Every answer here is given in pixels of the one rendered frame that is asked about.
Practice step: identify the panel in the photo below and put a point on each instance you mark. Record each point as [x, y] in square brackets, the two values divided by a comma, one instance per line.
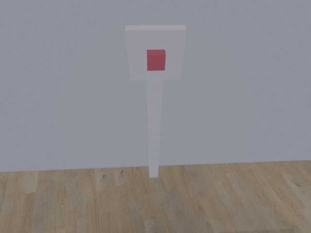
[139, 39]

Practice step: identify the button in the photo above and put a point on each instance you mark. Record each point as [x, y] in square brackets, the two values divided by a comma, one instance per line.
[156, 60]

